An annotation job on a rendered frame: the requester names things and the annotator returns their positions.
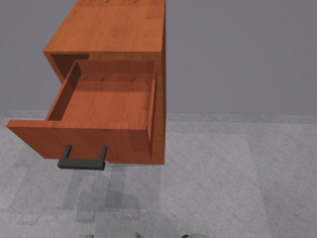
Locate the drawer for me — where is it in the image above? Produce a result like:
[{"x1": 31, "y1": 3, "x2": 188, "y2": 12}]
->
[{"x1": 6, "y1": 59, "x2": 158, "y2": 163}]

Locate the cabinet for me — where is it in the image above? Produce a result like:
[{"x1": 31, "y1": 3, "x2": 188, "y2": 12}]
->
[{"x1": 43, "y1": 0, "x2": 166, "y2": 166}]

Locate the handle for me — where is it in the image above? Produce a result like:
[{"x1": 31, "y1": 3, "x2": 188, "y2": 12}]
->
[{"x1": 57, "y1": 145, "x2": 107, "y2": 171}]

